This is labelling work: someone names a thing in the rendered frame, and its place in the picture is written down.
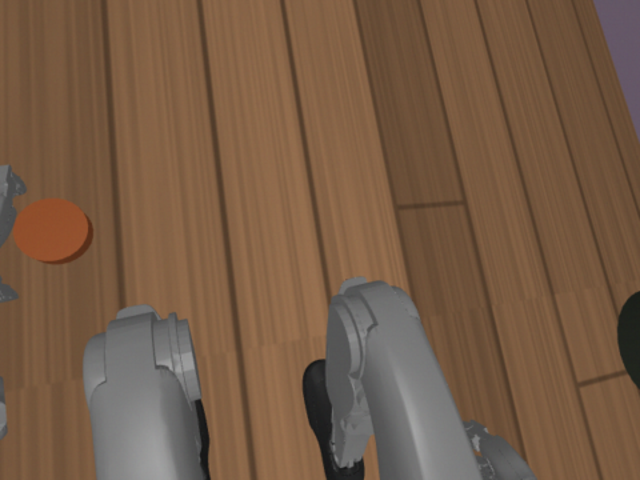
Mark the tin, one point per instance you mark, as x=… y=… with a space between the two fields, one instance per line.
x=53 y=231

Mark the right robot hand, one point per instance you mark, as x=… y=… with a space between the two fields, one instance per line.
x=499 y=460

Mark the right robot foot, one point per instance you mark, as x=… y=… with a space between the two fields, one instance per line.
x=319 y=411

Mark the left robot hand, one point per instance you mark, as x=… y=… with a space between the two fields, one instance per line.
x=11 y=185

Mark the left robot foot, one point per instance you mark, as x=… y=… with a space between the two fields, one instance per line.
x=204 y=439

